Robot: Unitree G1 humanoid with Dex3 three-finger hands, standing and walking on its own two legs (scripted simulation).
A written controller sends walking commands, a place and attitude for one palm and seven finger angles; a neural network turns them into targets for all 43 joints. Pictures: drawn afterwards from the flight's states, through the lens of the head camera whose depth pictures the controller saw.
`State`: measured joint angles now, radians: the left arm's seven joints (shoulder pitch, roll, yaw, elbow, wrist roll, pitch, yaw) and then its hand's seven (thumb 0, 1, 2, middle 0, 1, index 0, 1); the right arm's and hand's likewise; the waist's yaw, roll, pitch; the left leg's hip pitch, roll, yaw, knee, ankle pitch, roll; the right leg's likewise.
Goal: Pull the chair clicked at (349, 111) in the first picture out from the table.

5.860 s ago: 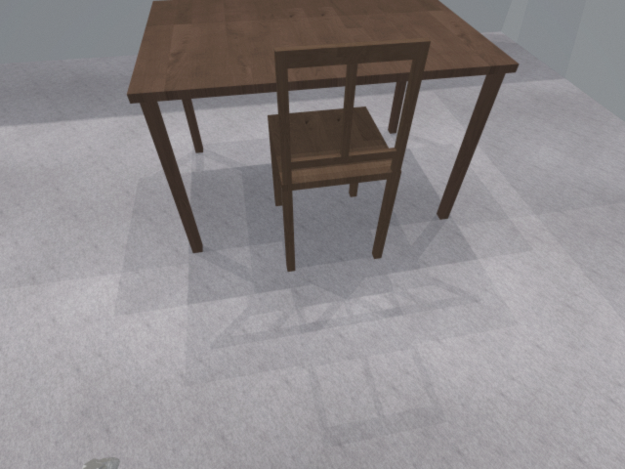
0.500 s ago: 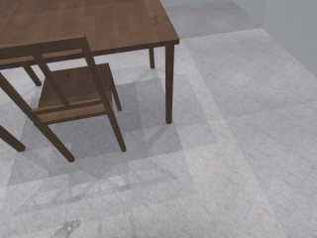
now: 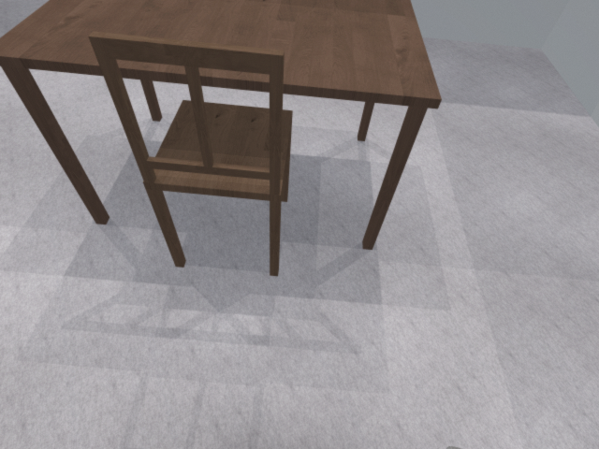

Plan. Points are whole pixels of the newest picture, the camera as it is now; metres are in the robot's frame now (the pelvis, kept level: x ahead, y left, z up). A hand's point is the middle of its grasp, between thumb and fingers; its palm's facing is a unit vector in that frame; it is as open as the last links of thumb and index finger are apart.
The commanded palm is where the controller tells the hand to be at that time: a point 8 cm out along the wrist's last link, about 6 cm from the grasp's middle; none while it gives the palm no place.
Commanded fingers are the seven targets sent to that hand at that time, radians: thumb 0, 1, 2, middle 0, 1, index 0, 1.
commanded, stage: take the last steps up to it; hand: left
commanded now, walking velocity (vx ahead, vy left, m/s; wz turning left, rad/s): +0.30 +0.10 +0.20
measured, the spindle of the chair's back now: (201, 120) +0.79 +0.32 -0.07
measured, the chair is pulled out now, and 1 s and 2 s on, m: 0.00 0.00 0.00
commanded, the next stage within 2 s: come to a stop and stand still in 1.02 s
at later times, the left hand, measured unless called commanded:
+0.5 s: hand (178, 439) +0.14 +0.19 -0.15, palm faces +0.14 -0.97 -0.21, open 7.4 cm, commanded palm none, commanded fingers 0.00 0.90 0.90 -0.20 -0.30 -0.20 -0.30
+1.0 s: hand (140, 390) +0.20 +0.27 -0.17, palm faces +0.17 -0.97 -0.18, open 7.4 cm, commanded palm none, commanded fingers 0.00 0.90 0.90 -0.20 -0.30 -0.20 -0.30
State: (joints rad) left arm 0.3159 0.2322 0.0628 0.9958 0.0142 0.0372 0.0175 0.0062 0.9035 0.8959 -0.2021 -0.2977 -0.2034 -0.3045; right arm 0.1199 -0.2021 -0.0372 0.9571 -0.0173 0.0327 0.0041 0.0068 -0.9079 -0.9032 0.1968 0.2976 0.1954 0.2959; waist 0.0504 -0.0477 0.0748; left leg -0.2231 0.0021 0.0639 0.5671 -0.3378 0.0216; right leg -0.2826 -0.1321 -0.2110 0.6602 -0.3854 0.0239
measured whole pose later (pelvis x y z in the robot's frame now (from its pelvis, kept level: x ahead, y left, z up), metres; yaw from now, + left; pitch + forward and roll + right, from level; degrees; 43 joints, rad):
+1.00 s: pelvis +0.25 +0.09 +0.01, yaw +4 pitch -1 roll +1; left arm 0.34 0.19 0.07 1.10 0.02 -0.01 0.00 0.01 0.91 0.90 -0.20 -0.30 -0.20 -0.30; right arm 0.20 -0.14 -0.04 0.99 -0.02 -0.08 -0.03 -0.01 -0.94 -0.90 0.20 0.30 0.20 0.30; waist 0.03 -0.05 0.04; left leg -0.22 0.02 0.15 0.46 -0.23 0.04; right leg -0.44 -0.09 -0.07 1.10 -0.37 -0.02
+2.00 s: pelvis +0.27 +0.13 +0.02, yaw +3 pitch -2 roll +0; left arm 0.31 0.14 0.00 1.16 0.00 0.01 0.03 0.01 0.91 0.90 -0.20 -0.30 -0.20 -0.30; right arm 0.23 -0.17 -0.01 1.11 -0.01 0.01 -0.04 0.01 -0.93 -0.90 0.20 0.30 0.20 0.30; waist 0.00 0.01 0.04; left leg -0.19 0.00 0.05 0.38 -0.16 0.01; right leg -0.13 0.00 -0.02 0.41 -0.25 -0.01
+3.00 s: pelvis +0.30 +0.14 +0.01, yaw +3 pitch +0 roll +0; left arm 0.29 0.17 -0.01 1.08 0.01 -0.02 0.03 0.00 0.91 0.90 -0.20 -0.30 -0.20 -0.30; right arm 0.21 -0.17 0.02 1.10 -0.01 -0.03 -0.03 0.01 -0.91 -0.90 0.20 0.30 0.20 0.30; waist 0.01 -0.03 0.03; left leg -0.21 -0.01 0.06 0.47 -0.25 0.03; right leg -0.13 -0.02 0.00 0.46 -0.32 0.01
